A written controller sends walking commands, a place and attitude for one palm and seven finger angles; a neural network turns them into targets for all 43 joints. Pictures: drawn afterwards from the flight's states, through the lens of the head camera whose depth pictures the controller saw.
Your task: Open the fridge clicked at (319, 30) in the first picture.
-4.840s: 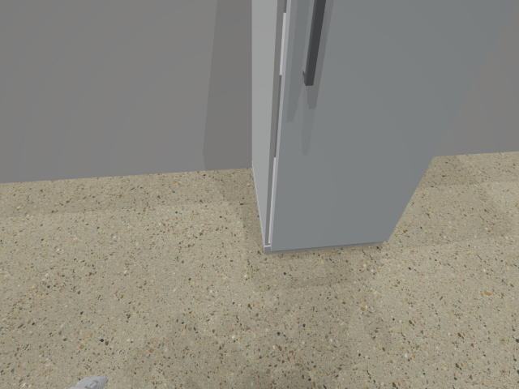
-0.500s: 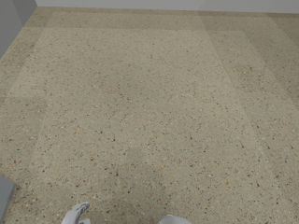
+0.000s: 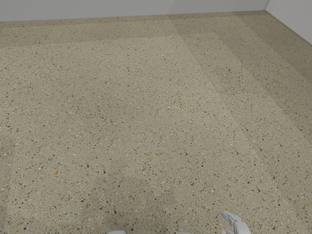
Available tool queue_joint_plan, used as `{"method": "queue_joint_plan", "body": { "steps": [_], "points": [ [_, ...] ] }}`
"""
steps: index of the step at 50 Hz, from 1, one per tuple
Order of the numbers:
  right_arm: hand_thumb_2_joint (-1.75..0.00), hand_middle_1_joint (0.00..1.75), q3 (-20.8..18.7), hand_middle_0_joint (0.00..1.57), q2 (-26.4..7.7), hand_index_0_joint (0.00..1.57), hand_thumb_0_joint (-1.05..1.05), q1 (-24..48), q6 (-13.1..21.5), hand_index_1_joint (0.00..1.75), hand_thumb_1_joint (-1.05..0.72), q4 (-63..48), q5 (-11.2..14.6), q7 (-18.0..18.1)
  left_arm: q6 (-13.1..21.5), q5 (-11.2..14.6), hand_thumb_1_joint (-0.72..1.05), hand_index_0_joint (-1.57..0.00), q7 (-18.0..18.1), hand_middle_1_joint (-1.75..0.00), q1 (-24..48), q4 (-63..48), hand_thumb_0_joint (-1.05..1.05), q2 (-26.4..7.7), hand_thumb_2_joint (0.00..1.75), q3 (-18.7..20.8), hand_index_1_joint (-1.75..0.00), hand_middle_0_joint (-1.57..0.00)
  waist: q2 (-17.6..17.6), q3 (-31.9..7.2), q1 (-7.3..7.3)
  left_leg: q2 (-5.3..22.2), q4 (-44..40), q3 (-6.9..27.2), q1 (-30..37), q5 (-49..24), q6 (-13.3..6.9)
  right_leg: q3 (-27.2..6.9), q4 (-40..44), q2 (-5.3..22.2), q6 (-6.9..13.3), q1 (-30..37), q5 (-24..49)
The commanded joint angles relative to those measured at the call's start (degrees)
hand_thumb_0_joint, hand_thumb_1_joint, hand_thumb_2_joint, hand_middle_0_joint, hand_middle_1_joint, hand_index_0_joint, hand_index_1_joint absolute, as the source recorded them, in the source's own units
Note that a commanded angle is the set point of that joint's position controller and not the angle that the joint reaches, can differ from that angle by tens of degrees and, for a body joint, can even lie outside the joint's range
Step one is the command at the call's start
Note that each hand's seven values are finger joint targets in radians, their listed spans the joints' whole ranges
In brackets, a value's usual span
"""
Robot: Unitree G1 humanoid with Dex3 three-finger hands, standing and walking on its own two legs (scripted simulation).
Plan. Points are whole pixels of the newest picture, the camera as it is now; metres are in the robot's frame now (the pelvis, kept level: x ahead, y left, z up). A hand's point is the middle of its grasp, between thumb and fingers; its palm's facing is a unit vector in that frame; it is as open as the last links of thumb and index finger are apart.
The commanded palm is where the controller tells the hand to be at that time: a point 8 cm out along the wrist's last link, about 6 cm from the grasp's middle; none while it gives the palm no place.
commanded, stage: walk to a spot facing it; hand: left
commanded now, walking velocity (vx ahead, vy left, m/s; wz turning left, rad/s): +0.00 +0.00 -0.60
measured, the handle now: out of the picture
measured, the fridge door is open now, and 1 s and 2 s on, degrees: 0 0 0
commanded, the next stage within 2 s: turn to face it in 1.68 s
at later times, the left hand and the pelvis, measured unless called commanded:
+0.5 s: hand (122, 210) +0.19 +0.12 -0.14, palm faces -0.29 -0.91 -0.30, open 7.4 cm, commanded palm none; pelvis +0.01 -0.04 +0.00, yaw -19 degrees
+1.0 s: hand (112, 208) +0.20 +0.15 -0.17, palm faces -0.52 -0.83 -0.18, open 7.4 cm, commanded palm none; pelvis +0.03 +0.02 +0.01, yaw -37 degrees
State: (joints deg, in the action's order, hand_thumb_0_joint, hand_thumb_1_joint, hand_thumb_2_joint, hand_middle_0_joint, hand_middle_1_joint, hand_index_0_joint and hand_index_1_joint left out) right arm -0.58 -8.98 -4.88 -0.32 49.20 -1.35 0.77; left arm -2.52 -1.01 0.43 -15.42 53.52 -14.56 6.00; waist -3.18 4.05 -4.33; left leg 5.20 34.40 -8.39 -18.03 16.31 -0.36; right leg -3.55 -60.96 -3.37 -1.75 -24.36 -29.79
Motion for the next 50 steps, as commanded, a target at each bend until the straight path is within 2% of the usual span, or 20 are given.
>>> {"method": "queue_joint_plan", "body": {
  "steps": [1,7,13,15,16,17,18,19,20,22,25,36,40,41,42,43,44,46,48,50],
  "points": [
    [-0.90,0.30,-2.97,0.20,-10.27,0.20,0.00,-3.42,1.10,0.30,-0.90,-3.76,-0.28,1.24,0.37,-0.40,0.90,-0.20,-1.32,-0.30,-0.50,-4.72,0.00,-3.83,0.90,1.25,-0.30,-0.20,14.09,-3.63,3.46,15.15,-15.10,8.39,6.27,-26.84,-4.99,2.02,-13.52,5.18,-1.91,-7.07,4.16],
    [-0.90,0.30,-4.45,0.20,-11.68,0.20,0.00,-7.54,1.03,0.30,-0.90,-1.59,-0.13,0.98,-0.77,-0.09,0.90,-0.20,-2.28,-0.30,2.81,-6.01,0.00,-1.07,0.90,0.64,-0.30,-0.20,14.82,-4.07,5.08,15.63,-15.95,2.09,10.69,-19.05,-5.79,6.75,-1.06,7.20,-2.49,-6.76,6.12],
    [-0.90,0.30,-6.03,0.20,-13.58,0.20,0.00,-10.61,0.59,0.30,-0.90,0.67,-0.48,0.32,0.38,-0.29,0.90,-0.20,-2.24,-0.30,7.01,-7.23,0.00,-0.19,0.90,-0.19,-0.30,-0.20,16.91,-5.48,7.21,17.95,-10.66,-2.00,13.48,-25.84,-5.37,10.61,16.22,5.94,-1.20,-0.34,4.96],
    [-0.90,0.30,-6.29,0.20,-14.16,0.20,0.00,-10.01,0.51,0.30,-0.90,0.71,-0.43,0.19,0.99,-0.24,0.90,-0.20,-2.06,-0.30,4.71,-6.70,0.00,-0.58,0.90,-0.08,-0.30,-0.20,16.29,-7.00,5.29,17.66,-5.65,-4.22,12.61,-26.35,-3.04,10.78,25.16,5.20,0.04,5.30,10.18],
    [-0.90,0.30,-6.26,0.20,-13.76,0.20,0.00,-9.95,0.43,0.30,-0.90,0.54,-0.13,0.01,1.64,-0.34,0.90,-0.20,-1.83,-0.30,1.20,-5.72,0.00,-2.27,0.90,0.27,-0.30,-0.20,12.00,-9.54,3.24,16.10,1.96,-6.66,10.27,-24.56,-0.28,10.68,33.49,5.09,0.86,12.88,18.60],
    [-0.90,0.30,-5.61,0.20,-11.21,0.20,0.00,-11.46,0.17,0.30,-0.90,-0.32,0.47,-0.46,2.58,-0.87,0.90,-0.20,-1.18,-0.30,-2.72,-4.55,0.00,-8.21,0.90,1.14,-0.30,-0.20,-2.01,-11.78,1.13,11.93,13.70,-7.96,-2.47,-10.52,3.32,-0.92,38.97,13.78,4.23,25.44,32.05],
    [-0.90,0.30,-3.97,0.20,-6.59,0.20,0.00,-8.64,-0.08,0.30,-0.90,-3.47,0.16,-0.75,2.86,-0.68,0.90,-0.20,-0.22,-0.30,-6.03,-3.48,0.00,-14.95,0.90,2.46,-0.30,-0.20,-16.28,-11.98,-0.33,3.53,27.98,-5.03,-16.91,19.22,6.11,-19.85,39.06,26.97,10.35,28.37,55.49],
    [-0.90,0.30,-3.98,0.20,-8.28,0.20,0.00,-7.18,-0.90,0.30,-0.90,-3.93,0.51,0.34,2.36,0.18,0.90,-0.20,0.58,-0.30,-6.53,-3.16,0.00,-14.70,0.90,2.52,-0.30,-0.20,-11.55,-12.71,-0.77,3.78,33.17,3.93,-17.44,21.00,5.37,-16.68,37.54,28.28,14.36,26.60,60.02],
    [-0.90,0.30,-3.97,0.20,-7.78,0.20,0.00,-5.71,-1.18,0.30,-0.90,-3.65,0.62,0.58,2.13,0.12,0.90,-0.20,0.96,-0.30,-3.74,-3.59,0.00,-12.18,0.90,2.25,-0.30,-0.20,-8.35,-9.42,0.18,4.69,34.14,6.11,-18.73,17.21,4.95,-12.72,37.76,24.74,13.82,23.79,54.80],
    [-0.90,0.30,-4.23,0.20,-9.08,0.20,0.00,-4.97,-1.29,0.30,-0.90,-2.26,0.09,0.68,2.04,0.22,0.90,-0.20,1.00,-0.30,2.40,-4.84,0.00,-8.96,0.90,1.25,-0.30,-0.20,-9.04,-6.24,2.26,4.45,34.51,6.91,-18.40,11.07,5.78,-10.91,38.03,20.05,12.05,19.57,50.13],
    [-0.90,0.30,-4.31,0.20,-8.52,0.20,0.00,-8.58,-1.68,0.30,-0.90,-0.20,-0.07,0.41,2.45,0.27,0.90,-0.20,0.69,-0.30,5.35,-5.91,0.00,-7.65,0.90,0.49,-0.30,-0.20,-4.84,-6.79,4.72,2.76,30.54,6.06,-14.04,5.21,6.65,-6.33,38.04,15.83,10.32,16.71,50.28],
    [-0.90,0.30,-3.97,0.20,-8.39,0.20,0.00,-2.97,-0.94,0.30,-0.90,-2.85,0.81,0.75,1.58,-0.36,0.90,-0.20,0.55,-0.30,4.13,-5.96,0.00,-9.69,0.90,1.13,-0.30,-0.20,-5.79,-6.94,2.89,-1.59,12.40,6.71,-6.94,8.14,5.77,-17.83,38.20,15.35,12.76,14.73,41.43],
    [-0.90,0.30,-4.06,0.20,-8.36,0.20,0.00,-9.69,-0.28,0.30,-0.90,-1.38,1.19,1.31,0.80,0.06,0.90,-0.20,0.37,-0.30,7.82,-6.92,0.00,-9.11,0.90,1.10,-0.30,-0.20,-5.01,-7.73,6.52,-3.44,-5.98,6.00,7.04,-0.93,4.23,-19.08,34.02,11.51,8.42,6.91,35.94],
    [-0.90,0.30,-4.31,0.20,-10.56,0.20,0.00,-11.64,0.33,0.30,-0.90,-0.81,1.01,1.64,0.56,0.49,0.90,-0.20,0.23,-0.30,7.59,-7.49,0.00,-6.76,0.90,0.64,-0.30,-0.20,0.84,-8.74,7.20,1.13,-13.11,9.89,14.37,-3.45,2.82,-16.09,28.99,6.94,5.72,1.13,28.72],
    [-0.90,0.30,-5.15,0.20,-16.07,0.20,0.00,-11.32,0.74,0.30,-0.90,-1.61,0.26,1.55,0.33,1.06,0.90,-0.20,-0.37,-0.30,5.62,-8.45,0.00,-3.20,0.90,0.01,-0.30,-0.20,17.89,-8.77,6.67,15.67,-19.61,24.53,18.55,-5.79,-1.32,-7.35,17.22,-1.31,1.83,-8.65,8.15],
    [-0.90,0.30,-5.37,0.20,-18.04,0.20,0.00,-9.84,0.16,0.30,-0.90,-2.91,0.30,1.26,0.33,0.28,0.90,-0.20,-0.58,-0.30,5.31,-8.56,0.00,-4.07,0.90,0.18,-0.30,-0.20,20.08,-6.48,6.10,23.48,-20.44,28.66,12.60,-7.35,-5.76,-1.32,4.46,-0.04,-0.11,-9.24,-3.24],
    [-0.90,0.30,-4.73,0.20,-15.71,0.20,0.00,-6.74,0.20,0.30,-0.90,-3.88,-0.12,1.27,-0.01,-0.40,0.90,-0.20,-0.85,-0.30,4.25,-7.55,0.00,-5.63,0.90,0.93,-0.30,-0.20,15.39,-4.53,5.23,22.43,-21.51,26.63,6.05,-3.53,-7.47,-2.18,-3.09,1.97,-0.87,-7.58,-1.45],
    [-0.90,0.30,-3.64,0.20,-12.26,0.20,0.00,-1.38,0.70,0.30,-0.90,-5.20,-0.18,1.63,-0.63,-0.90,0.90,-0.20,-1.81,-0.30,2.67,-5.50,0.00,-6.22,0.90,1.92,-0.30,-0.20,13.44,-1.39,2.84,15.36,-21.49,16.42,1.38,-2.20,-4.91,-0.76,-9.51,3.12,-1.50,-6.47,5.21],
    [-0.90,0.30,-3.50,0.20,-11.37,0.20,0.00,-1.69,0.98,0.30,-0.90,-4.87,-0.08,1.69,-0.70,-0.75,0.90,-0.20,-2.47,-0.30,1.86,-4.99,0.00,-4.71,0.90,1.56,-0.30,-0.20,12.80,-2.42,2.74,12.04,-19.49,9.73,4.24,-7.22,-4.05,1.24,-10.77,3.80,-2.09,-7.46,8.53],
    [-0.90,0.30,-3.87,0.20,-11.56,0.20,0.00,-5.51,1.03,0.30,-0.90,-3.60,-0.08,1.65,-0.87,-0.45,0.90,-0.20,-2.51,-0.30,2.84,-5.17,0.00,-3.57,0.90,1.09,-0.30,-0.20,12.70,-3.87,4.23,12.08,-17.88,7.98,9.28,-11.50,-4.85,2.35,-8.77,4.11,-2.71,-8.25,8.63]
  ]
}}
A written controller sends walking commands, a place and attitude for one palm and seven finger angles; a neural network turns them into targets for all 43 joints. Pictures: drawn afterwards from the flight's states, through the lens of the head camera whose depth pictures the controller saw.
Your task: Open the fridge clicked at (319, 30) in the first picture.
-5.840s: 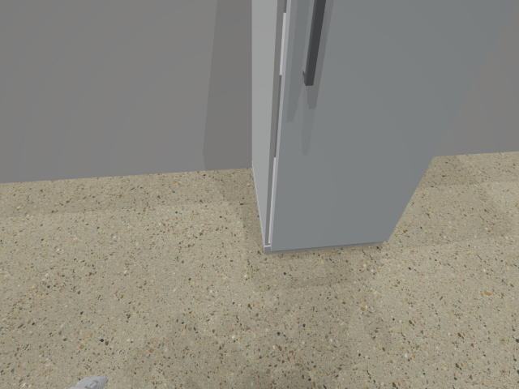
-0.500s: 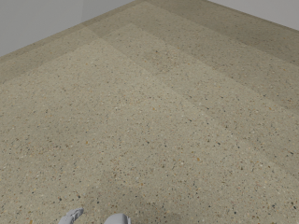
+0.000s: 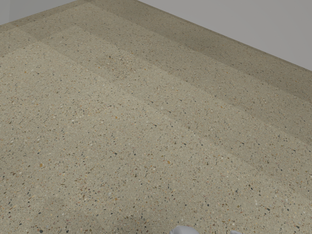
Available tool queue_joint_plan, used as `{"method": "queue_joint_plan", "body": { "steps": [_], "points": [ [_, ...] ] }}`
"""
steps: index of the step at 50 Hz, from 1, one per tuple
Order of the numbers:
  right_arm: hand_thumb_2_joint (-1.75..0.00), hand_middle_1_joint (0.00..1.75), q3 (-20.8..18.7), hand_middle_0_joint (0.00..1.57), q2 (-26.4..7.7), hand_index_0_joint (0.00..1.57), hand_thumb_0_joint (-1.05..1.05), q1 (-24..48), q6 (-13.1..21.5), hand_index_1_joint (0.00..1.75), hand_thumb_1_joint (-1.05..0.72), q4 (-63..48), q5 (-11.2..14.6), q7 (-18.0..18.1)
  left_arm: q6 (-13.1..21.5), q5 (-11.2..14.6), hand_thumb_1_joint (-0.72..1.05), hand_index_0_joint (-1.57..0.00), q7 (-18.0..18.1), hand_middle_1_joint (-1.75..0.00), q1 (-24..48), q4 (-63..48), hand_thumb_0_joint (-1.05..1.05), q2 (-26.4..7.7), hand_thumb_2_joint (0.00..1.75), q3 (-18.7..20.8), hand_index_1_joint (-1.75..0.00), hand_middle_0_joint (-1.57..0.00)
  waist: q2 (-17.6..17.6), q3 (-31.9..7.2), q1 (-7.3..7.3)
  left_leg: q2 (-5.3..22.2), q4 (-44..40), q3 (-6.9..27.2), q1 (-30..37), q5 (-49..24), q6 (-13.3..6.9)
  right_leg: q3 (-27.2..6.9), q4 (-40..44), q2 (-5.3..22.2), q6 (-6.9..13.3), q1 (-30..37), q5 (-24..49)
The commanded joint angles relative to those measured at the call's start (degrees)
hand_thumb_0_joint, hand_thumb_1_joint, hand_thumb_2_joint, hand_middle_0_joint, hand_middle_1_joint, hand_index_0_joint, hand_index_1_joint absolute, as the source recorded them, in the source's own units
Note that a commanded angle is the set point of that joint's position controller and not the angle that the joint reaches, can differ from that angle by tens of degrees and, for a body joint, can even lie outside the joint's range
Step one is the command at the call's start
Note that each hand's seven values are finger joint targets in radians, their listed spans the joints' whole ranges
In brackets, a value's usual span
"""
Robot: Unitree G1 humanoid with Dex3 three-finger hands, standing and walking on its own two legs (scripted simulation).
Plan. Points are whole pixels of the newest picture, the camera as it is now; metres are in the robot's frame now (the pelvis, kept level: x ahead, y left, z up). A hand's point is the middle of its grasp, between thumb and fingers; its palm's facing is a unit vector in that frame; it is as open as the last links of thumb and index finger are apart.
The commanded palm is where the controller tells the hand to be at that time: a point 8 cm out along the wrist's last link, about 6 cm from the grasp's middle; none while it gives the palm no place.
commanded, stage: walk to a spot facing it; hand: left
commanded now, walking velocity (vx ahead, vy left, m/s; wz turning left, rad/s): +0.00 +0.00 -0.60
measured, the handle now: out of the picture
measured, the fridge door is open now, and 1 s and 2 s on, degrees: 0 0 0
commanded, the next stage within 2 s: turn to face it in 0.68 s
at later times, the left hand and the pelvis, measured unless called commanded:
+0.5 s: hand out of the picture +0.14 +0.11 -0.14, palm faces -0.25 -0.94 -0.25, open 7.4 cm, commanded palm none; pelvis +0.00 -0.06 +0.00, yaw -17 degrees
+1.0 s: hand (110, 213) +0.20 +0.14 -0.19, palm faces -0.32 -0.94 -0.14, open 7.4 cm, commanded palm none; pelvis +0.14 -0.02 +0.00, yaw -22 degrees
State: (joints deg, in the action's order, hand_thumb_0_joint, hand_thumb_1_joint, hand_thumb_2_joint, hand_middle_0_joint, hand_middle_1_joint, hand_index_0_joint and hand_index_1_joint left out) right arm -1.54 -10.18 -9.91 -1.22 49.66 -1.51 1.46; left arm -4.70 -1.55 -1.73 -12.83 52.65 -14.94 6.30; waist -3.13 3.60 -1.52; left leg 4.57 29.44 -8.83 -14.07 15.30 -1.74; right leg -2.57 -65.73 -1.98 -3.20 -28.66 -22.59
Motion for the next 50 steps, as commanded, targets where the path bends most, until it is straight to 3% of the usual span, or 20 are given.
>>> {"method": "queue_joint_plan", "body": {
  "steps": [1,10,12,14,15,16,17,18,19,20,23,34,38,40,41,42,43,44,46,50],
  "points": [
    [-0.90,0.30,-3.12,0.20,-10.56,0.20,0.00,-2.26,1.98,0.30,-0.90,-3.30,0.13,0.94,1.34,0.19,0.90,-0.20,-0.36,-0.30,0.73,-4.42,0.00,-2.71,0.90,0.60,-0.30,-0.20,12.90,-4.52,2.04,13.12,-12.22,7.87,8.17,-12.56,-3.84,1.98,-2.08,3.17,-1.50,-4.55,1.07],
    [-0.90,0.30,-4.87,0.20,-12.73,0.20,0.00,-7.19,1.44,0.30,-0.90,0.60,-0.12,0.07,1.85,0.46,0.90,-0.20,-0.21,-0.30,5.83,-5.55,0.00,-0.40,0.90,-0.85,-0.30,-0.20,15.77,-5.83,4.88,17.94,-6.98,2.03,11.45,-25.03,-5.29,7.97,19.28,4.27,-0.73,3.29,-4.60],
    [-0.90,0.30,-5.27,0.20,-13.42,0.20,0.00,-6.28,1.30,0.30,-0.90,0.83,-0.15,-0.25,2.29,0.62,0.90,-0.20,0.08,-0.30,4.18,-5.19,0.00,-0.34,0.90,-0.90,-0.30,-0.20,16.40,-6.51,3.89,18.55,-4.32,0.50,10.29,-25.77,-4.18,8.58,25.36,3.74,0.42,7.15,-2.64],
    [-0.90,0.30,-5.16,0.20,-13.12,0.20,0.00,-5.66,1.05,0.30,-0.90,0.99,-0.02,-0.61,2.82,0.56,0.90,-0.20,0.21,-0.30,0.53,-3.99,0.00,-1.36,0.90,-0.66,-0.30,-0.20,13.78,-8.34,1.52,17.62,1.04,-3.00,5.70,-16.33,-0.62,10.07,36.19,2.83,1.75,16.43,6.08],
    [-0.90,0.30,-4.73,0.20,-11.34,0.20,0.00,-5.92,0.89,0.30,-0.90,0.60,0.36,-0.89,3.45,0.27,0.90,-0.20,0.49,-0.30,-3.19,-2.87,0.00,-4.25,0.90,-0.13,-0.30,-0.20,6.60,-10.08,-0.51,15.18,9.22,-5.47,-1.42,-6.27,2.59,5.83,43.48,6.04,3.33,25.96,10.01],
    [-0.90,0.30,-3.32,0.20,-6.40,0.20,0.00,-4.56,0.56,0.30,-0.90,-1.84,0.55,-1.28,4.32,-0.38,0.90,-0.20,1.19,-0.30,-6.49,-1.84,0.00,-11.53,0.90,1.02,-0.30,-0.20,-14.51,-8.61,-2.97,7.03,22.86,-7.27,-19.87,19.99,6.27,-15.77,50.64,20.52,8.69,34.37,11.89],
    [-0.90,0.30,-2.79,0.20,-7.36,0.20,0.00,0.72,0.00,0.30,-0.90,-4.42,0.04,-1.16,3.83,0.68,0.90,-0.20,1.99,-0.30,-9.39,-1.28,0.00,-14.29,0.90,1.64,-0.30,-0.20,-16.31,-7.20,-5.45,3.92,32.19,0.67,-26.60,23.46,6.58,-24.84,51.97,26.38,13.69,31.49,13.55],
    [-0.90,0.30,-3.21,0.20,-8.44,0.20,0.00,2.34,-0.31,0.30,-0.90,-4.83,0.08,-1.36,3.61,0.80,0.90,-0.20,2.42,-0.30,-8.76,-1.22,0.00,-12.59,0.90,1.38,-0.30,-0.20,-8.59,-4.17,-4.65,5.25,34.93,4.61,-27.68,18.57,5.76,-20.06,52.90,25.25,14.56,28.60,4.21],
    [-0.90,0.30,-3.15,0.20,-8.07,0.20,0.00,3.81,-0.46,0.30,-0.90,-4.20,0.08,-1.63,3.96,0.75,0.90,-0.20,2.69,-0.30,-5.67,-1.61,0.00,-11.04,0.90,1.41,-0.30,-0.20,-12.77,-1.56,-3.88,5.51,36.22,5.71,-29.21,13.99,5.45,-19.72,54.63,21.75,13.11,26.29,-1.86],
    [-0.90,0.30,-3.56,0.20,-9.01,0.20,0.00,3.89,-0.09,0.30,-0.90,-3.36,-0.30,-1.85,4.57,0.83,0.90,-0.20,2.64,-0.30,-3.85,-1.76,0.00,-8.59,0.90,0.67,-0.30,-0.20,-8.65,0.82,-2.67,5.40,36.69,6.91,-28.90,8.98,5.59,-18.07,54.99,19.87,12.33,24.08,-3.74],
    [-0.90,0.30,-3.81,0.20,-8.25,0.20,0.00,-2.07,0.39,0.30,-0.90,0.26,-0.67,-2.39,6.20,0.79,0.90,-0.20,2.22,-0.30,-1.40,-1.87,0.00,-5.63,0.90,-0.72,-0.30,-0.20,-3.76,0.59,1.11,4.78,33.35,5.89,-23.21,0.31,6.69,-9.36,54.17,14.91,10.57,20.91,5.38],
    [-0.90,0.30,-2.67,0.20,-5.92,0.20,0.00,4.68,2.19,0.30,-0.90,-1.26,-0.08,-2.51,8.20,0.06,0.90,-0.20,2.55,-0.30,-9.27,3.17,0.00,-4.45,0.90,-1.55,-0.30,-0.20,-3.99,2.00,-0.78,2.54,19.09,5.26,-23.49,-0.38,6.41,-11.63,53.20,15.64,13.66,26.53,17.88],
    [-0.90,0.30,-2.34,0.20,-5.08,0.20,0.00,3.76,3.28,0.30,-0.90,-0.96,0.48,-2.17,7.86,-0.10,0.90,-0.20,2.98,-0.30,-9.05,4.63,0.00,-4.48,0.90,-1.52,-0.30,-0.20,-3.86,1.37,0.07,0.53,8.16,4.42,-11.67,1.60,4.67,-12.15,48.29,15.59,12.52,23.12,25.21],
    [-0.90,0.30,-2.13,0.20,-5.94,0.20,0.00,-6.36,3.90,0.30,-0.90,3.55,0.29,-1.30,7.64,0.47,0.90,-0.20,2.98,-0.30,-6.91,4.84,0.00,-3.55,0.90,-1.66,-0.30,-0.20,-1.49,-1.88,4.44,-2.17,-1.20,2.11,2.54,-7.24,3.93,-6.13,38.87,10.29,9.35,19.48,30.20],
    [-0.90,0.30,-2.47,0.20,-8.73,0.20,0.00,-13.64,4.45,0.30,-0.90,6.19,-0.02,-0.79,7.61,0.91,0.90,-0.20,2.96,-0.30,-8.03,5.40,0.00,-1.49,0.90,-2.11,-0.30,-0.20,4.24,-7.24,6.50,1.30,-3.73,5.81,12.83,-13.04,2.92,-3.40,27.91,6.57,7.10,16.78,25.95],
    [-0.90,0.30,-3.42,0.20,-14.62,0.20,0.00,-18.37,4.88,0.30,-0.90,7.10,-0.51,-0.45,7.34,1.57,0.90,-0.20,2.74,-0.30,-12.76,5.85,0.00,1.99,0.90,-2.84,-0.30,-0.20,19.00,-12.96,6.15,16.18,-5.42,23.44,22.73,-25.60,-2.58,3.83,13.36,0.00,3.86,5.71,2.98],
    [-0.90,0.30,-3.07,0.20,-15.52,0.20,0.00,-17.83,3.61,0.30,-0.90,7.09,0.34,-0.29,7.12,1.32,0.90,-0.20,3.02,-0.30,-13.19,5.65,0.00,1.86,0.90,-3.38,-0.30,-0.20,21.00,-12.43,5.24,21.49,-9.78,29.23,19.17,-28.00,-7.16,2.85,4.48,0.07,3.40,3.89,-13.18],
    [-0.90,0.30,-2.27,0.20,-12.45,0.20,0.00,-13.36,3.25,0.30,-0.90,6.56,0.21,0.04,6.39,0.65,0.90,-0.20,3.52,-0.30,-12.20,6.50,0.00,1.57,0.90,-3.31,-0.30,-0.20,17.36,-7.60,4.16,19.81,-13.46,28.04,11.09,-19.85,-7.74,1.14,2.05,2.79,3.22,4.19,-12.51],
    [-0.90,0.30,-0.77,0.20,-7.84,0.20,0.00,-6.33,3.39,0.30,-0.90,5.63,0.41,0.37,5.97,0.18,0.90,-0.20,2.92,-0.30,-7.60,6.94,0.00,2.29,0.90,-3.42,-0.30,-0.20,12.92,0.97,2.19,14.57,-15.69,23.49,-0.74,-17.36,-7.31,1.97,3.91,6.21,2.05,4.43,-5.96],
    [-0.90,0.30,-1.04,0.20,-7.53,0.20,0.00,-5.44,3.20,0.30,-0.90,6.26,0.71,0.39,4.37,0.54,0.90,-0.20,2.81,-0.30,-6.66,6.84,0.00,2.65,0.90,-2.92,-0.30,-0.20,10.49,-2.39,0.76,9.85,-15.72,18.86,-1.83,-19.78,-6.19,2.91,6.71,6.08,0.48,6.78,0.30]
  ]
}}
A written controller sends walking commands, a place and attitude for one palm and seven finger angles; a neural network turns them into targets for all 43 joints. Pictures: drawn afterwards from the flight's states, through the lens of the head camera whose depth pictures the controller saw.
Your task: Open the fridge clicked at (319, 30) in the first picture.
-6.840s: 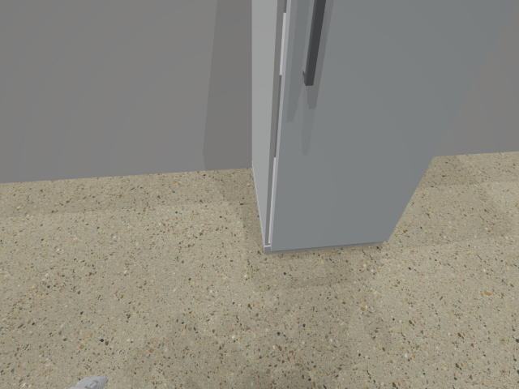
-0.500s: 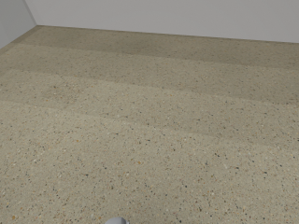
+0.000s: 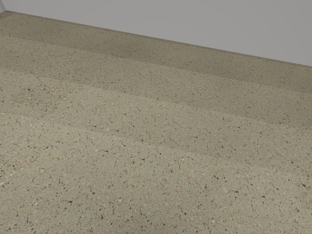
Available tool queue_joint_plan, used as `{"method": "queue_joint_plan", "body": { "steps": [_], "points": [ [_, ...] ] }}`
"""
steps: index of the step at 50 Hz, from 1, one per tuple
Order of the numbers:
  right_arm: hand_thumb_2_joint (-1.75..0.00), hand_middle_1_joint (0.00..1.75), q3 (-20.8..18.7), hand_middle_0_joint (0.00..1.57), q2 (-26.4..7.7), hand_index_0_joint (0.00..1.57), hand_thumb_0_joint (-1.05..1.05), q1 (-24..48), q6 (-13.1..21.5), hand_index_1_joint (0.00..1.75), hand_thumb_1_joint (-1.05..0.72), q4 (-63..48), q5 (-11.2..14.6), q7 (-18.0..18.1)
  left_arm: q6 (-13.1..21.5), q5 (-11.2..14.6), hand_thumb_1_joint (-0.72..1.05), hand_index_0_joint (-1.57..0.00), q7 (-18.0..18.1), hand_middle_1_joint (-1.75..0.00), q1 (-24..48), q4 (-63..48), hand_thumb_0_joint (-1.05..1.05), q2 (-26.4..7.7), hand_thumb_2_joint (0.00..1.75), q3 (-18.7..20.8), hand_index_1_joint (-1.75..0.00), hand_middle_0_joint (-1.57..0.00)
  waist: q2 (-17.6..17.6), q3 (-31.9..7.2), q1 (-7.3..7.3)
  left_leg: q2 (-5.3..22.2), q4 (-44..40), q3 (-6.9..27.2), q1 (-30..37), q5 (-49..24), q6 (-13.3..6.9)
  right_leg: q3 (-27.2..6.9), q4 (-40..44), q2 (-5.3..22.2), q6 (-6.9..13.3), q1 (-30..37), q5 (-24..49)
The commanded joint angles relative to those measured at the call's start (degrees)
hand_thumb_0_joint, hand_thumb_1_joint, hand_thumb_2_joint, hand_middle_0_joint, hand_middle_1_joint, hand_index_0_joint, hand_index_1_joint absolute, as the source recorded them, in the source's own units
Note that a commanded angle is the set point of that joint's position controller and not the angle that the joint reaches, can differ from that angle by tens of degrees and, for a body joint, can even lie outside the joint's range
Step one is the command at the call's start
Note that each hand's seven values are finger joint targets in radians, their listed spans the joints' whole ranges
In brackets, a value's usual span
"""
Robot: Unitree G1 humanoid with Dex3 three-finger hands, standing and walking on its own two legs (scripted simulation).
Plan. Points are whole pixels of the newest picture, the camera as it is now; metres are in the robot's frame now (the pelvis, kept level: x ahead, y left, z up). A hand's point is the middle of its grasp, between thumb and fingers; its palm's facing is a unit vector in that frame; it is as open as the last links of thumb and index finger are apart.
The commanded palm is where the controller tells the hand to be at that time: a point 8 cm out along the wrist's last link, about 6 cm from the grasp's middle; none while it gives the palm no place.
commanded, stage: turn to face it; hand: left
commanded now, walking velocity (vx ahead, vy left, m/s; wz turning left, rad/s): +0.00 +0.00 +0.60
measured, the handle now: out of the picture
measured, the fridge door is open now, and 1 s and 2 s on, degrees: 0 0 0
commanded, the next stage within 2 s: none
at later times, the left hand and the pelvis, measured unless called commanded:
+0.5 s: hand out of the picture +0.13 +0.18 -0.14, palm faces +0.27 -0.94 -0.23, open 7.4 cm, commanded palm none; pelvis +0.03 -0.03 +0.00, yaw +17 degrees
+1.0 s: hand out of the picture -0.09 +0.10 -0.16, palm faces +0.61 -0.74 -0.28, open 7.4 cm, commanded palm none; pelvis +0.03 -0.06 +0.00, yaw +37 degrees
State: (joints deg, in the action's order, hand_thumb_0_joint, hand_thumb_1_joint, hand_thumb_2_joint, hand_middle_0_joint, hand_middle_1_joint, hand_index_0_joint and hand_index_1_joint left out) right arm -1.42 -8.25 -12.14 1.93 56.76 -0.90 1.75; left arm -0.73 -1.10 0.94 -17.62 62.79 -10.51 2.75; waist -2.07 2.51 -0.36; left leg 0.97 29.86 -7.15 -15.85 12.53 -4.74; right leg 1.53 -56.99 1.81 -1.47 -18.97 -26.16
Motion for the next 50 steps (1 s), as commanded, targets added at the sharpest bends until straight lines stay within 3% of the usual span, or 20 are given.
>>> {"method": "queue_joint_plan", "body": {
  "steps": [1,3,6,14,19,21,23,25,26,27,28,29,30,31,32,34,37,43,50],
  "points": [
    [-0.90,0.30,-1.95,0.20,-9.17,0.20,0.00,-3.85,-0.22,0.30,-0.90,-1.03,-0.02,0.07,-0.03,-0.16,0.90,-0.20,0.31,-0.30,-1.39,-3.80,0.00,-2.03,0.90,1.09,-0.30,-0.20,7.66,-2.17,-0.16,13.25,-16.14,17.69,0.87,-15.67,-3.26,-1.18,-2.77,2.11,-1.58,-4.35,5.08],
    [-0.90,0.30,-2.40,0.20,-10.17,0.20,0.00,-5.05,-0.60,0.30,-0.90,-0.90,0.07,0.01,-0.32,-0.31,0.90,-0.20,0.35,-0.30,0.70,-4.99,0.00,-3.02,0.90,1.68,-0.30,-0.20,6.05,-3.15,0.27,12.83,-16.33,19.84,3.40,-13.52,-2.78,-1.75,-4.42,2.22,-2.12,-7.81,7.25],
    [-0.90,0.30,-3.03,0.20,-10.70,0.20,0.00,-5.70,-1.05,0.30,-0.90,-1.05,-0.11,-0.16,-0.77,-0.34,0.90,-0.20,0.58,-0.30,3.63,-6.85,0.00,-3.90,0.90,2.39,-0.30,-0.20,6.65,-3.77,0.50,12.57,-16.25,22.23,5.75,-10.77,-2.30,-2.59,-5.10,2.61,-3.13,-11.72,8.75],
    [-0.90,0.30,-4.41,0.20,-11.95,0.20,0.00,-8.93,-1.93,0.30,-0.90,-1.17,-0.57,-0.37,-0.82,0.05,0.90,-0.20,0.64,-0.30,12.96,-12.13,0.00,-4.69,0.90,2.56,-0.30,-0.20,8.01,-3.58,2.90,11.71,-13.59,29.74,7.53,-12.50,-5.36,-3.20,2.22,1.35,-3.64,-12.68,4.15],
    [-0.90,0.30,-5.18,0.20,-13.03,0.20,0.00,-8.98,-2.49,0.30,-0.90,-2.13,-0.72,-0.49,-0.68,0.51,0.90,-0.20,0.82,-0.30,14.36,-14.27,0.00,-4.66,0.90,2.25,-0.30,-0.20,9.26,-6.00,3.36,10.65,-11.16,33.28,8.16,-17.48,-6.00,-3.77,8.42,-0.84,-2.85,-8.83,1.42],
    [-0.90,0.30,-5.49,0.20,-13.67,0.20,0.00,-7.99,-2.80,0.30,-0.90,-2.85,-0.77,-0.57,-0.58,0.77,0.90,-0.20,0.98,-0.30,13.14,-14.62,0.00,-4.64,0.90,2.18,-0.30,-0.20,9.79,-7.34,2.92,9.94,-10.09,34.21,7.60,-19.23,-5.75,-3.76,12.28,-1.86,-2.38,-5.54,1.04],
    [-0.90,0.30,-5.90,0.20,-14.06,0.20,0.00,-6.36,-3.08,0.30,-0.90,-3.66,-0.68,-0.78,-0.38,0.94,0.90,-0.20,1.13,-0.30,11.27,-14.67,0.00,-5.18,0.90,2.12,-0.30,-0.20,10.53,-7.74,2.18,8.54,-8.61,34.08,5.77,-20.88,-4.86,-3.27,18.22,-2.81,-1.91,-0.95,2.43],
    [-0.90,0.30,-6.07,0.20,-13.87,0.20,0.00,-4.45,-3.36,0.30,-0.90,-4.80,-0.37,-1.09,-0.10,1.18,0.90,-0.20,1.36,-0.30,8.07,-14.16,0.00,-5.98,0.90,2.44,-0.30,-0.20,10.21,-8.38,0.74,5.85,-7.24,32.89,1.35,-17.26,-2.10,-2.32,28.78,-2.93,-1.43,7.29,9.12],
    [-0.90,0.30,-6.02,0.20,-13.02,0.20,0.00,-3.68,-3.48,0.30,-0.90,-5.35,-0.01,-1.33,0.22,1.12,0.90,-0.20,1.53,-0.30,6.20,-13.88,0.00,-7.38,0.90,2.77,-0.30,-0.20,7.61,-8.53,-0.24,3.86,-5.53,30.79,-4.19,-11.28,0.54,-2.94,36.23,-1.09,-0.75,14.91,13.86],
    [-0.90,0.30,-5.64,0.20,-10.19,0.20,0.00,-4.51,-3.55,0.30,-0.90,-6.07,0.57,-1.70,0.74,0.53,0.90,-0.20,1.90,-0.30,4.70,-13.91,0.00,-11.45,0.90,3.46,-0.30,-0.20,-2.74,-9.17,-0.63,-0.76,3.13,24.01,-14.44,2.60,4.30,-12.82,42.94,10.10,2.29,24.02,11.57],
    [-0.90,0.30,-5.45,0.20,-8.38,0.20,0.00,-4.49,-3.39,0.30,-0.90,-7.70,0.27,-1.55,1.03,-0.33,0.90,-0.20,2.09,-0.30,5.84,-14.96,0.00,-15.94,0.90,4.14,-0.30,-0.20,-14.65,-7.22,-0.67,-7.74,17.13,12.04,-23.69,18.91,8.20,-27.15,44.28,25.28,8.90,23.16,17.07],
    [-0.90,0.30,-6.11,0.20,-11.42,0.20,0.00,-3.00,-3.55,0.30,-0.90,-7.77,-0.57,-1.53,0.73,0.08,0.90,-0.20,2.12,-0.30,7.34,-15.57,0.00,-14.88,0.90,3.50,-0.30,-0.20,-7.62,-5.16,-0.15,-4.35,27.87,12.61,-20.24,20.16,7.41,-22.95,42.64,27.12,11.48,14.12,22.03],
    [-0.90,0.30,-6.13,0.20,-11.14,0.20,0.00,-3.59,-4.30,0.30,-0.90,-6.92,-0.68,-1.90,1.13,0.17,0.90,-0.20,2.14,-0.30,11.24,-16.30,0.00,-11.56,0.90,3.01,-0.30,-0.20,-6.15,-2.63,2.26,-2.51,33.30,13.17,-19.79,16.23,7.53,-16.53,42.37,22.58,10.50,11.00,23.43],
    [-0.90,0.30,-5.98,0.20,-10.44,0.20,0.00,-4.33,-4.87,0.30,-0.90,-5.68,-0.71,-2.15,1.31,0.38,0.90,-0.20,1.83,-0.30,13.03,-16.46,0.00,-10.19,0.90,2.54,-0.30,-0.20,-5.68,-1.60,3.45,-1.65,36.76,11.86,-19.23,13.18,8.23,-12.73,41.06,18.90,9.03,9.92,26.31],
    [-0.90,0.30,-5.84,0.20,-10.31,0.20,0.00,-4.06,-5.19,0.30,-0.90,-5.28,-0.66,-2.52,1.41,0.43,0.90,-0.20,1.54,-0.30,13.21,-16.40,0.00,-9.12,0.90,1.84,-0.30,-0.20,-4.45,0.46,3.83,-0.81,39.23,10.38,-19.17,10.09,8.72,-7.66,39.59,16.37,7.95,8.83,29.63],
    [-0.90,0.30,-5.41,0.20,-9.63,0.20,0.00,-2.92,-5.49,0.30,-0.90,-5.77,-0.48,-2.96,1.78,0.32,0.90,-0.20,1.37,-0.30,10.13,-15.62,0.00,-8.45,0.90,1.52,-0.30,-0.20,-4.96,1.85,3.04,-0.48,40.62,8.81,-19.56,7.31,9.27,-3.21,38.53,14.85,6.58,8.87,35.52],
    [-0.90,0.30,-5.09,0.20,-10.38,0.20,0.00,0.83,-5.95,0.30,-0.90,-7.20,-0.60,-3.02,1.77,0.11,0.90,-0.20,1.34,-0.30,4.63,-14.30,0.00,-9.54,0.90,1.64,-0.30,-0.20,-7.43,0.93,0.69,0.53,39.61,7.94,-20.52,7.03,10.11,-2.48,37.69,15.72,7.06,12.42,36.80],
    [-0.90,0.30,-3.96,0.20,-10.42,0.20,0.00,8.39,-5.88,0.30,-0.90,-9.29,-0.32,-3.29,1.41,-0.47,0.90,-0.20,1.19,-0.30,-1.15,-12.96,0.00,-11.31,0.90,1.82,-0.30,-0.20,-9.28,-0.64,-1.90,1.06,30.23,5.30,-19.31,10.43,10.16,0.07,35.10,17.10,7.69,18.28,44.62],
    [-0.90,0.30,-2.61,0.20,-9.85,0.20,0.00,10.21,-4.54,0.30,-0.90,-10.55,0.26,-3.35,0.58,-0.74,0.90,-0.20,0.98,-0.30,-1.87,-12.57,0.00,-14.05,0.90,2.83,-0.30,-0.20,-11.88,-4.31,-2.73,-0.27,10.19,-0.25,-6.72,10.18,7.44,5.30,29.27,18.88,6.86,18.50,49.34]
  ]
}}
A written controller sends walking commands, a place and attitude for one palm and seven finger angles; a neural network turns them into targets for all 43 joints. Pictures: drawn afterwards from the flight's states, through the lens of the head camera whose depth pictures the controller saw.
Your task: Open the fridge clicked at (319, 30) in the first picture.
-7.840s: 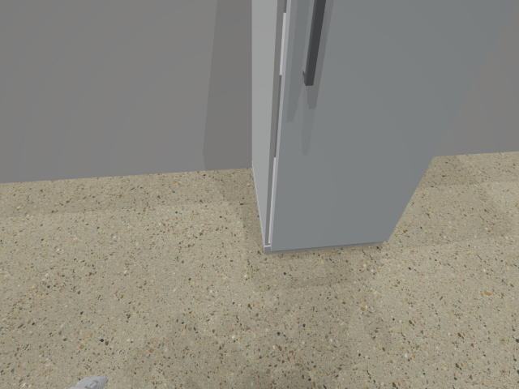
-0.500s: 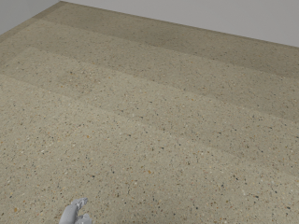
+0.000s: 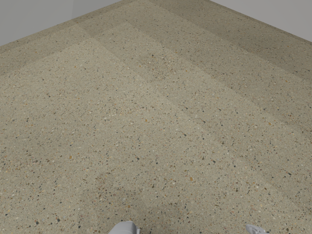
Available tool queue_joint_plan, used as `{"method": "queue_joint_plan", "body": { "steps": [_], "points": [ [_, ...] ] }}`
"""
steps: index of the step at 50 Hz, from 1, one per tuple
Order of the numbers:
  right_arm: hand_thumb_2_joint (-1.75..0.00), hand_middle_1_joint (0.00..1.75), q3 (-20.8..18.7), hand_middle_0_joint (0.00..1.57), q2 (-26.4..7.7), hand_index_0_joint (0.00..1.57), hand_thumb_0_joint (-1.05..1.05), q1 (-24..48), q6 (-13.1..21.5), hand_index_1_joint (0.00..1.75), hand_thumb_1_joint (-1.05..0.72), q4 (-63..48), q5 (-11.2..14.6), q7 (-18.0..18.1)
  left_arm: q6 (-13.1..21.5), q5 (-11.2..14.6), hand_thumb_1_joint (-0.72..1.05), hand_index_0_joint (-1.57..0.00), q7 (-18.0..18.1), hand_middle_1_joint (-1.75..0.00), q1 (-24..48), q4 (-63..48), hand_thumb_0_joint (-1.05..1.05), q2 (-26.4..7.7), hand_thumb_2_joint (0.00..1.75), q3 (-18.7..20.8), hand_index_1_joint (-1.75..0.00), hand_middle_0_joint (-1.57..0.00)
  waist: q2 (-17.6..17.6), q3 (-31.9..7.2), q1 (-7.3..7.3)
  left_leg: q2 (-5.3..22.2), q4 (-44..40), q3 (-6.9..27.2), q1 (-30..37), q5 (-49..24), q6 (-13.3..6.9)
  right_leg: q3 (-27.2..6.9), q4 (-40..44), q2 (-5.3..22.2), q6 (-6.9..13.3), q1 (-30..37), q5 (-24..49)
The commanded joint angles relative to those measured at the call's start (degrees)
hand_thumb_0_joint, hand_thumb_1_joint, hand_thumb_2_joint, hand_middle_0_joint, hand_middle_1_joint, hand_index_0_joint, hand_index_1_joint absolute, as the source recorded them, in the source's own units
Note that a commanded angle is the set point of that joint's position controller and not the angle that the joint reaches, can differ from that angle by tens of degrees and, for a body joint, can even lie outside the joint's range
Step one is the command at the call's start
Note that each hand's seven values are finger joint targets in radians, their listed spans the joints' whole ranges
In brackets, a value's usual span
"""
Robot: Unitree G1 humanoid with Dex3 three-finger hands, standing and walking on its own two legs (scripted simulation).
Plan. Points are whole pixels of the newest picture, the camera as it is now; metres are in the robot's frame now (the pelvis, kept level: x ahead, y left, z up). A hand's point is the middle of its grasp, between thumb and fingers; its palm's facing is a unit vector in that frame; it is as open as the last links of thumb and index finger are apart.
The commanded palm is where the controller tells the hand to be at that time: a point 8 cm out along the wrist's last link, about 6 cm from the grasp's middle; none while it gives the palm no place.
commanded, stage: turn to face it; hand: left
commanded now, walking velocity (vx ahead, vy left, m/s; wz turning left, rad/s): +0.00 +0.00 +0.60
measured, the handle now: out of the picture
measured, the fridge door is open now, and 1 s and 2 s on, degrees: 0 0 0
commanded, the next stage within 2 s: none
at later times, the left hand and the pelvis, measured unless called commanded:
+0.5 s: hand out of the picture +0.11 +0.26 -0.15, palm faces +0.28 -0.93 -0.25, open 7.4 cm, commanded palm none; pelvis +0.02 +0.02 +0.00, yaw +16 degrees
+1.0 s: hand out of the picture -0.05 +0.18 -0.16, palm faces +0.58 -0.77 -0.27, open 7.4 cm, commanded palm none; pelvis +0.02 -0.02 +0.00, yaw +36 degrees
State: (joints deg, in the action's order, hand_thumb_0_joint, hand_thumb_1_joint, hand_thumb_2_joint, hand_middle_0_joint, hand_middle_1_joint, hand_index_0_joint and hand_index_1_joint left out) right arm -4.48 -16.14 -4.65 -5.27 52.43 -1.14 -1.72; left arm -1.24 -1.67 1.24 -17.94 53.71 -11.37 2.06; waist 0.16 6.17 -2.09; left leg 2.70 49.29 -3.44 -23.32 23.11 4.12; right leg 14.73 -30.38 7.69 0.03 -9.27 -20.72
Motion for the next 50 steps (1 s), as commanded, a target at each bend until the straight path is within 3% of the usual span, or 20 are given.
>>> {"method": "queue_joint_plan", "body": {
  "steps": [1,2,3,4,5,6,7,11,15,23,26,28,29,30,31,32,35,37,44,50],
  "points": [
    [-0.90,0.30,0.27,0.20,-2.49,0.20,0.00,0.79,3.00,0.30,-0.90,-5.95,0.41,0.27,1.11,0.00,0.90,-0.20,0.63,-0.30,-0.81,-3.37,0.00,-13.40,0.90,3.67,-0.30,-0.20,-13.75,-9.15,0.24,-2.43,-14.09,-4.61,4.31,-3.31,-1.95,-6.54,-0.15,12.94,4.45,7.96,44.03],
    [-0.90,0.30,-0.06,0.20,-4.01,0.20,0.00,-2.80,3.47,0.30,-0.90,-5.33,0.20,0.41,1.13,0.41,0.90,-0.20,0.46,-0.30,-0.09,-3.47,0.00,-13.51,0.90,3.79,-0.30,-0.20,-11.79,-11.38,2.38,-2.64,-21.67,-4.15,10.67,-9.55,-2.70,-4.52,-6.45,12.04,2.56,6.30,42.76],
    [-0.90,0.30,-1.16,0.20,-7.86,0.20,0.00,-7.81,4.13,0.30,-0.90,-4.18,-0.06,0.48,1.15,0.90,0.90,-0.20,0.24,-0.30,0.40,-4.11,0.00,-12.50,0.90,3.64,-0.30,-0.20,-3.07,-15.16,5.15,2.54,-26.86,1.85,23.98,-22.90,-4.86,-3.28,-18.71,10.06,-0.29,-3.36,32.88],
    [-0.90,0.30,-3.02,0.20,-14.95,0.20,0.00,-11.97,4.60,0.30,-0.90,-3.58,0.10,0.93,1.19,1.42,0.90,-0.20,-0.30,-0.30,1.16,-6.73,0.00,-8.49,0.90,2.71,-0.30,-0.20,16.41,-17.33,7.30,20.09,-25.33,23.84,35.32,-52.73,-12.98,-3.72,-32.10,0.70,-5.35,-23.61,-13.14],
    [-0.90,0.30,-2.95,0.20,-15.81,0.20,0.00,-14.76,3.98,0.30,-0.90,-1.93,1.04,1.20,0.20,0.85,0.90,-0.20,0.24,-0.30,3.84,-7.97,0.00,-9.10,0.90,2.31,-0.30,-0.20,13.23,-18.28,7.86,23.15,-23.84,23.02,33.47,-63.84,-17.51,-10.55,-37.07,0.34,-5.10,-25.50,-18.26],
    [-0.90,0.30,-2.54,0.20,-13.77,0.20,0.00,-12.53,3.86,0.30,-0.90,-2.27,0.75,1.71,-0.25,0.73,0.90,-0.20,0.27,-0.30,5.34,-8.07,0.00,-8.95,0.90,2.57,-0.30,-0.20,9.22,-13.95,6.78,21.62,-24.34,18.65,29.06,-60.49,-17.79,-11.67,-39.15,1.46,-5.02,-26.12,-15.20],
    [-0.90,0.30,-2.08,0.20,-11.67,0.20,0.00,-10.02,4.22,0.30,-0.90,-2.84,0.49,2.25,-0.42,0.68,0.90,-0.20,0.36,-0.30,5.85,-7.09,0.00,-8.41,0.90,2.77,-0.30,-0.20,12.85,-13.07,6.11,17.32,-24.57,17.99,26.40,-56.99,-16.01,-12.85,-39.87,1.19,-5.52,-26.22,-11.90],
    [-0.90,0.30,-0.91,0.20,-8.46,0.20,0.00,-3.21,4.69,0.30,-0.90,-5.11,0.33,2.23,-0.69,0.67,0.90,-0.20,-0.40,-0.30,3.78,-5.12,0.00,-8.84,0.90,3.28,-0.30,-0.20,7.93,-7.68,2.29,10.07,-27.78,12.51,16.37,-44.05,-11.92,-13.65,-38.82,-0.33,-6.04,-22.01,-1.75],
    [-0.90,0.30,-1.14,0.20,-7.92,0.20,0.00,-5.59,4.90,0.30,-0.90,-4.56,0.22,2.13,-0.77,0.61,0.90,-0.20,-0.20,-0.30,5.78,-6.01,0.00,-8.33,0.90,3.22,-0.30,-0.20,5.59,-7.40,2.67,9.38,-29.26,15.81,15.30,-38.49,-12.73,-14.39,-34.65,-1.27,-6.63,-21.50,0.17],
    [-0.90,0.30,-2.11,0.20,-8.09,0.20,0.00,-10.11,4.46,0.30,-0.90,-3.45,-0.37,2.22,-0.15,1.12,0.90,-0.20,0.11,-0.30,14.08,-10.14,0.00,-7.10,0.90,2.57,-0.30,-0.20,9.03,-7.78,4.74,9.15,-26.55,24.16,16.33,-39.80,-14.69,-15.13,-20.90,-4.30,-6.15,-18.99,-4.69],
    [-0.90,0.30,-2.33,0.20,-8.47,0.20,0.00,-9.32,4.23,0.30,-0.90,-3.69,-0.45,2.31,0.35,1.68,0.90,-0.20,0.26,-0.30,12.58,-10.27,0.00,-6.52,0.90,2.26,-0.30,-0.20,9.85,-9.79,3.84,7.86,-24.05,26.57,14.11,-43.88,-13.90,-14.52,-10.73,-6.63,-5.20,-11.44,-3.89],
    [-0.90,0.30,-2.54,0.20,-8.24,0.20,0.00,-8.72,4.18,0.30,-0.90,-3.81,-0.03,2.22,1.00,1.82,0.90,-0.20,0.39,-0.30,9.47,-9.56,0.00,-7.47,0.90,2.41,-0.30,-0.20,8.68,-11.18,2.24,5.67,-20.75,26.75,11.34,-42.28,-11.60,-14.09,0.19,-7.17,-4.75,-3.62,4.19],
    [-0.90,0.30,-2.36,0.20,-6.97,0.20,0.00,-8.64,4.25,0.30,-0.90,-4.11,0.39,2.10,1.64,1.80,0.90,-0.20,0.57,-0.30,6.46,-8.82,0.00,-8.70,0.90,2.82,-0.30,-0.20,5.73,-13.11,0.76,3.37,-17.62,25.17,6.43,-33.84,-8.91,-15.70,9.23,-4.59,-4.44,5.11,11.77],
    [-0.90,0.30,-1.81,0.20,-3.24,0.20,0.00,-10.32,4.42,0.30,-0.90,-4.54,0.99,1.67,2.29,1.01,0.90,-0.20,1.09,-0.30,4.50,-8.29,0.00,-13.64,0.90,3.83,-0.30,-0.20,-7.29,-15.54,0.22,-2.44,-8.50,17.09,-5.12,-13.85,-4.24,-25.98,12.81,8.36,-0.87,17.49,18.82],
    [-0.90,0.30,-1.67,0.20,-2.11,0.20,0.00,-10.31,4.24,0.30,-0.90,-5.99,0.66,1.84,2.19,0.58,0.90,-0.20,1.29,-0.30,3.29,-8.22,0.00,-17.33,0.90,4.27,-0.30,-0.20,-16.31,-15.08,-0.21,-8.27,4.36,7.93,-12.29,12.49,-0.71,-36.89,11.51,22.23,6.19,16.16,31.88],
    [-0.90,0.30,-2.35,0.20,-4.41,0.20,0.00,-9.75,3.68,0.30,-0.90,-5.62,0.11,1.93,1.87,0.81,0.90,-0.20,1.34,-0.30,3.71,-8.45,0.00,-15.94,0.90,3.73,-0.30,-0.20,-10.21,-13.24,0.12,-5.11,14.25,9.97,-10.03,12.12,-1.34,-33.07,10.62,21.87,9.30,8.65,31.85],
    [-0.90,0.30,-2.39,0.20,-3.59,0.20,0.00,-11.18,2.09,0.30,-0.90,-2.25,-0.31,0.80,1.80,0.98,0.90,-0.20,1.11,-0.30,12.16,-9.73,0.00,-9.50,0.90,2.21,-0.30,-0.20,-9.62,-4.55,4.17,-1.93,22.76,7.65,-10.35,1.09,-0.33,-20.25,11.84,11.77,5.87,0.21,24.01],
    [-0.90,0.30,-2.02,0.20,-2.71,0.20,0.00,-11.10,1.74,0.30,-0.90,-1.83,-0.23,0.35,2.12,0.92,0.90,-0.20,0.87,-0.30,10.29,-8.96,0.00,-8.66,0.90,1.81,-0.30,-0.20,-11.38,-3.01,3.92,-1.88,22.88,5.97,-10.74,-2.22,0.33,-14.84,11.50,9.61,4.34,0.09,27.93],
    [-0.90,0.30,-1.42,0.20,-2.28,0.20,0.00,-4.49,1.23,0.30,-0.90,-3.26,0.00,0.01,1.83,0.21,0.90,-0.20,1.02,-0.30,4.33,-6.56,0.00,-10.94,0.90,2.80,-0.30,-0.20,-10.70,-3.36,1.36,-0.01,12.87,2.41,-9.11,-0.59,1.19,-11.26,11.34,12.39,6.21,3.45,26.37],
    [-0.90,0.30,-0.24,0.20,-1.49,0.20,0.00,-0.94,2.45,0.30,-0.90,-4.95,0.48,-0.15,1.10,-0.16,0.90,-0.20,0.69,-0.30,2.36,-5.24,0.00,-13.17,0.90,3.65,-0.30,-0.20,-13.56,-6.23,-0.27,-0.65,-3.79,-2.19,-1.60,1.30,-0.53,-8.00,6.41,14.23,6.45,5.03,31.56]
  ]
}}
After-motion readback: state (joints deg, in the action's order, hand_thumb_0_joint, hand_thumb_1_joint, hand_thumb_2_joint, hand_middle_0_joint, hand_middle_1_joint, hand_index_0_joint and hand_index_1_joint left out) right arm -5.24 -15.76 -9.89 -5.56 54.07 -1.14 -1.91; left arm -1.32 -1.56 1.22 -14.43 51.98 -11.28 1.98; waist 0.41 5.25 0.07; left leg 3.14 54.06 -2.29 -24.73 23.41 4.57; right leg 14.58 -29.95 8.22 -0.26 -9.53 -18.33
